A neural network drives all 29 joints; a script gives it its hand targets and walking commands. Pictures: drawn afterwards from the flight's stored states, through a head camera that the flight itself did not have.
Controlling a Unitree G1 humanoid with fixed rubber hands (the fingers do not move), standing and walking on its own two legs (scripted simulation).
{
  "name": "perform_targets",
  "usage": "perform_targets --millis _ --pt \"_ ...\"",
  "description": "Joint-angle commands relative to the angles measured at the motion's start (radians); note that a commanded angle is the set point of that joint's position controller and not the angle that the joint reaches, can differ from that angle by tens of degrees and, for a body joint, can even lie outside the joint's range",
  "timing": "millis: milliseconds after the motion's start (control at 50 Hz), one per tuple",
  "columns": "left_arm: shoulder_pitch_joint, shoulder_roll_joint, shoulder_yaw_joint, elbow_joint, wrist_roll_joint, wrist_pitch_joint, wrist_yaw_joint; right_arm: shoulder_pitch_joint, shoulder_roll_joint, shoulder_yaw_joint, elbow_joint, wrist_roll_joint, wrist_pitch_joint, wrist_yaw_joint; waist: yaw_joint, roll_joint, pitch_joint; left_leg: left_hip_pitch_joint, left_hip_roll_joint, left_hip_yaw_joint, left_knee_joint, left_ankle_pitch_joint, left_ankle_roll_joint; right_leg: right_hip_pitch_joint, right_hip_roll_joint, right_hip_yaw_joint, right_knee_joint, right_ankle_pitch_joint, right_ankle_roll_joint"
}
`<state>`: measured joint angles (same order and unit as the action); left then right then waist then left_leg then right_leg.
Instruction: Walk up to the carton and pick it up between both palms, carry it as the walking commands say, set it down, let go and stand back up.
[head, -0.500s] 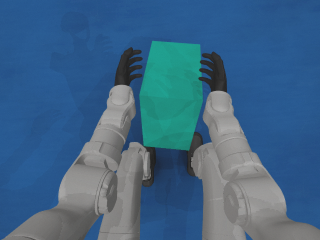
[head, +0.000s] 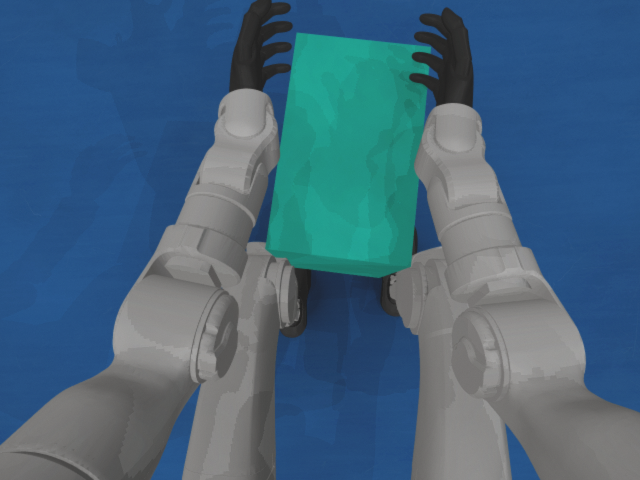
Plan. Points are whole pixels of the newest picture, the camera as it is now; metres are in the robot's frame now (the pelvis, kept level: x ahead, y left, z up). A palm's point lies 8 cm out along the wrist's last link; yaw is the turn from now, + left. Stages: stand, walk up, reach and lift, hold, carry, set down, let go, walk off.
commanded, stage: set down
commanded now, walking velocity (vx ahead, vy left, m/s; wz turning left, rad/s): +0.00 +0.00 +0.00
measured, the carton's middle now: (345, 177) +0.39 +0.01 -0.37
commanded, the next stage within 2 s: none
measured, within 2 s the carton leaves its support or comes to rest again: neither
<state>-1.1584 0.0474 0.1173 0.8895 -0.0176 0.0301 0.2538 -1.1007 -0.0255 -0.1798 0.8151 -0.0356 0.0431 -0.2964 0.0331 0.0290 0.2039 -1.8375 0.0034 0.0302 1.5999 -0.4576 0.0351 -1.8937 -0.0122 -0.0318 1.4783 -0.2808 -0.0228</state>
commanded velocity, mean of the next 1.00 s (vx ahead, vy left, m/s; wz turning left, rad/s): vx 0.00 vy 0.00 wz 0.00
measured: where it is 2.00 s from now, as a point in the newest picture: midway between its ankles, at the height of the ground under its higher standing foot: (343, 295)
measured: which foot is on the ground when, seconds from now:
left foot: down 0.00-1.00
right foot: down 0.00-1.00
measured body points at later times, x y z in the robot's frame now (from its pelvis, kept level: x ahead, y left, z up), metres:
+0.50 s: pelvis -0.02 +0.00 -0.07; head +0.34 +0.01 +0.17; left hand +0.53 +0.13 -0.24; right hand +0.55 -0.09 -0.23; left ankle +0.11 +0.10 -0.51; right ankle +0.17 -0.11 -0.51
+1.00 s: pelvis +0.01 +0.00 -0.11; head +0.37 +0.00 +0.14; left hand +0.57 +0.13 -0.27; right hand +0.59 -0.09 -0.25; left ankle +0.11 +0.10 -0.51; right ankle +0.17 -0.11 -0.51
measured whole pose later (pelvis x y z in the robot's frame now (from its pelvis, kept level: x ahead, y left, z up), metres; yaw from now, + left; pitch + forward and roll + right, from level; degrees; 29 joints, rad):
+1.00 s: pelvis +0.01 +0.00 -0.11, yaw +1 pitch +35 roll -1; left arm -1.50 0.17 0.34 1.07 0.12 0.14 0.05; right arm -1.58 -0.09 -0.44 1.06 -0.26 0.07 -0.07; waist -0.02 0.03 0.38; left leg -2.04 -0.02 0.03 2.04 -0.61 0.03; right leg -2.12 -0.01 -0.03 1.92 -0.42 -0.02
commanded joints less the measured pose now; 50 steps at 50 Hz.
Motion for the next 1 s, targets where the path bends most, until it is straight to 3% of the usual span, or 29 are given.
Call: perform_targets --millis 0,40,80,140,220,260,300,320,400,440,460,480,500,520,540,580,600,620,660,700,720,740,760,780,820,840,860,900,980 --pt "-0.423 0.104 -0.025 -0.088 -0.056 -0.01 0.008 -0.405 -0.056 0.011 -0.107 0.075 -0.018 -0.019 -0.078 -0.052 -1.4 0.337 -0.125 -0.04 -0.048 -0.003 -0.026 0.747 0.15 0.042 0.076 -0.1 0.031" --pt "-0.546 0.134 -0.086 -0.219 -0.106 -0.003 0.03 -0.561 -0.069 0.044 -0.299 0.118 -0.007 -0.029 -0.074 -0.046 -1.588 0.478 -0.125 -0.053 -0.065 0.036 -0.006 0.826 0.149 0.009 0.128 -0.019 0.037" --pt "-0.543 0.184 -0.07 -0.157 -0.145 0.023 0.035 -0.519 -0.178 0.001 -0.153 0.077 0.012 -0.045 -0.141 -0.098 -1.654 0.466 -0.127 -0.042 -0.008 0.014 -0.02 0.884 0.134 -0.005 0.147 -0.07 0.037" --pt "-0.59 0.238 -0.074 -0.135 -0.15 0.058 0.052 -0.598 -0.143 0.07 -0.113 0.145 0.052 -0.044 -0.073 -0.087 -1.611 0.475 -0.115 -0.048 0.019 -0.055 -0.007 0.893 0.124 0.022 0.165 -0.19 0.031" --pt "-0.836 0.14 -0.243 -0.198 -0.236 0.091 0.019 -0.671 -0.109 0.097 -0.003 0.17 0.097 -0.011 -0.177 0.026 -1.535 0.525 -0.106 -0.085 0.012 -0.107 -0.016 0.761 0.105 -0.027 0.225 -0.154 0.01" --pt "-0.781 0.246 -0.084 -0.017 -0.162 0.107 0.011 -0.707 -0.245 -0.034 0.116 0.092 0.091 -0.001 -0.159 -0.005 -1.38 0.429 -0.106 -0.069 0.016 -0.193 -0.025 0.719 0.104 -0.018 0.208 -0.254 0.007" --pt "-0.773 0.217 -0.065 0.005 -0.134 0.099 -0.007 -0.697 -0.172 -0.025 0.109 0.092 0.084 0.01 -0.132 -0.037 -1.366 0.367 -0.105 -0.057 0.047 -0.152 -0.016 0.704 0.104 -0.014 0.219 -0.218 0.011" --pt "-0.861 0.204 -0.077 -0.081 -0.154 0.086 -0.01 -0.677 -0.159 -0.035 0.154 0.068 0.085 0.015 -0.17 -0.039 -1.427 0.371 -0.118 -0.049 0.074 -0.113 -0.021 0.742 0.112 -0.015 0.245 -0.167 0.009" --pt "-0.757 0.181 -0.021 0.061 -0.085 0.064 -0.049 -0.68 -0.139 -0.085 0.21 0.031 0.05 0.052 -0.137 -0.005 -1.191 0.254 -0.131 -0.054 0.095 -0.128 -0.012 0.553 0.117 -0.01 0.26 -0.16 0.016" --pt "-0.827 0.155 -0.034 0.019 -0.058 0.056 -0.058 -0.649 -0.107 -0.096 0.244 0.035 0.046 0.071 -0.154 0.031 -1.193 0.304 -0.114 -0.074 0.084 -0.11 -0.03 0.517 0.122 -0.026 0.297 -0.127 0.023" --pt "-0.81 0.087 -0.079 0.049 -0.079 0.06 -0.071 -0.673 -0.081 -0.098 0.252 0.023 0.037 0.077 -0.201 0.043 -1.198 0.363 -0.118 -0.095 0.093 -0.131 -0.033 0.515 0.107 -0.035 0.296 -0.144 0.021" --pt "-0.822 0.113 -0.056 0.022 -0.062 0.05 -0.075 -0.652 -0.04 -0.072 0.286 0.016 0.05 0.089 -0.153 0.028 -1.203 0.352 -0.132 -0.085 0.099 -0.066 -0.035 0.533 0.122 -0.017 0.31 -0.096 0.035" --pt "-0.849 0.044 -0.085 0.044 -0.077 0.058 -0.093 -0.681 -0.015 -0.084 0.272 0.03 0.049 0.102 -0.177 0.038 -1.17 0.363 -0.124 -0.1 0.109 -0.094 -0.027 0.472 0.122 -0.033 0.311 -0.14 0.02" --pt "-0.816 0.099 -0.035 0.079 -0.039 0.048 -0.084 -0.669 -0.042 -0.117 0.293 -0.002 0.046 0.099 -0.149 0.054 -1.115 0.32 -0.13 -0.082 0.135 -0.066 -0.039 0.457 0.128 -0.019 0.331 -0.111 0.03" --pt "-0.74 0.107 0.002 0.189 -0.011 0.065 -0.096 -0.539 -0.066 -0.187 0.462 -0.056 0.055 0.107 -0.217 0.024 -1.012 0.253 -0.129 -0.088 0.124 -0.138 -0.042 0.459 0.128 -0.037 0.332 -0.142 0.032" --pt "-0.839 -0.063 -0.099 0.015 -0.026 0.055 -0.124 -0.625 0.148 -0.089 0.323 0.013 0.061 0.15 -0.158 0.077 -1.178 0.379 -0.131 -0.081 0.136 -0.03 -0.039 0.543 0.131 -0.015 0.341 -0.066 0.033" --pt "-0.866 -0.065 -0.092 0.015 -0.024 0.058 -0.133 -0.645 0.096 -0.136 0.332 -0.022 0.051 0.152 -0.207 0.109 -1.181 0.345 -0.13 -0.084 0.171 -0.041 -0.047 0.468 0.13 -0.027 0.353 -0.069 0.024" --pt "-0.749 0.008 -0.006 0.176 0.01 0.071 -0.137 -0.584 0.044 -0.189 0.442 -0.062 0.061 0.156 -0.2 0.072 -0.992 0.246 -0.124 -0.085 0.178 -0.106 -0.043 0.392 0.125 -0.022 0.357 -0.13 0.03" --pt "-0.708 -0.075 0.026 0.137 0.078 0.075 -0.165 -0.512 0.154 -0.207 0.396 -0.133 0.061 0.175 -0.177 0.052 -1.03 0.229 -0.15 -0.076 0.185 -0.007 -0.045 0.488 0.149 -0.02 0.375 -0.004 0.043" --pt "-0.806 -0.237 -0.042 0.065 0.053 0.078 -0.221 -0.556 0.283 -0.182 0.391 -0.119 0.072 0.221 -0.23 0.084 -1.028 0.197 -0.143 -0.067 0.215 -0.026 -0.057 0.456 0.142 -0.019 0.391 -0.024 0.039" --pt "-0.821 -0.203 0.011 0.046 0.089 0.077 -0.217 -0.557 0.349 -0.21 0.416 -0.141 0.084 0.234 -0.189 0.033 -1.044 0.231 -0.15 -0.073 0.2 -0.046 -0.044 0.479 0.147 -0.01 0.391 -0.055 0.041" --pt "-0.824 -0.25 0.015 0.048 0.106 0.086 -0.232 -0.553 0.316 -0.236 0.376 -0.164 0.086 0.241 -0.211 0.1 -1.03 0.196 -0.154 -0.058 0.238 -0.027 -0.055 0.47 0.153 -0.001 0.403 -0.021 0.031" --pt "-0.828 -0.208 0.041 -0.01 0.117 0.077 -0.228 -0.525 0.309 -0.268 0.39 -0.205 0.094 0.234 -0.219 0.073 -1.029 0.175 -0.152 -0.053 0.244 -0.019 -0.06 0.48 0.146 0.004 0.419 -0.013 0.033" --pt "-0.745 -0.218 0.049 0.029 0.13 0.08 -0.239 -0.486 0.394 -0.246 0.386 -0.186 0.104 0.253 -0.179 0.05 -1.078 0.201 -0.157 -0.04 0.244 0.022 -0.052 0.541 0.156 0.003 0.409 0.036 0.046" --pt "-0.769 -0.294 0.062 0.038 0.123 0.09 -0.259 -0.459 0.373 -0.306 0.4 -0.238 0.098 0.259 -0.241 0.046 -1.021 0.159 -0.161 -0.056 0.249 -0.006 -0.057 0.504 0.152 -0.018 0.413 0.021 0.024" --pt "-0.794 -0.336 0.015 0.024 0.112 0.085 -0.281 -0.486 0.517 -0.277 0.4 -0.216 0.111 0.287 -0.225 0.081 -1.039 0.153 -0.159 -0.051 0.251 0.01 -0.051 0.502 0.162 -0.009 0.416 0.044 0.033" --pt "-0.69 -0.249 0.108 0.072 0.156 0.086 -0.26 -0.445 0.375 -0.325 0.343 -0.255 0.091 0.272 -0.197 0.061 -0.919 0.085 -0.167 -0.045 0.253 0.014 -0.054 0.441 0.165 -0.001 0.421 0.046 0.03" --pt "-0.77 -0.375 0.061 0.006 0.135 0.088 -0.305 -0.453 0.529 -0.283 0.372 -0.243 0.109 0.306 -0.22 0.044 -0.937 0.066 -0.166 -0.055 0.244 0.024 -0.048 0.466 0.156 -0.007 0.425 0.054 0.035" --pt "-0.64 -0.207 0.19 0.092 0.255 0.101 -0.277 -0.433 0.373 -0.363 0.329 -0.293 0.117 0.294 -0.143 0.092 -0.882 0.061 -0.163 -0.032 0.241 -0.05 -0.052 0.406 0.158 0.001 0.421 -0.032 0.042"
